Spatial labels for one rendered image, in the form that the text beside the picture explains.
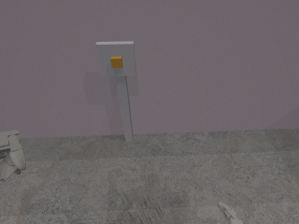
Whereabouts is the panel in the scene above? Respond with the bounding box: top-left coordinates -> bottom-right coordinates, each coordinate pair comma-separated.
95,41 -> 135,142

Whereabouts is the left robot hand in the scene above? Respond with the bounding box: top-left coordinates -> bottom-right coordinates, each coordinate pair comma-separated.
0,130 -> 26,182

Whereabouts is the right robot hand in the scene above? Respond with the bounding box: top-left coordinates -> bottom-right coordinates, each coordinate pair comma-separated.
217,202 -> 244,224

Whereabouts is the button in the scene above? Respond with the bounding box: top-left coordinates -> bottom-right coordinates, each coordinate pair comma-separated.
110,56 -> 123,68

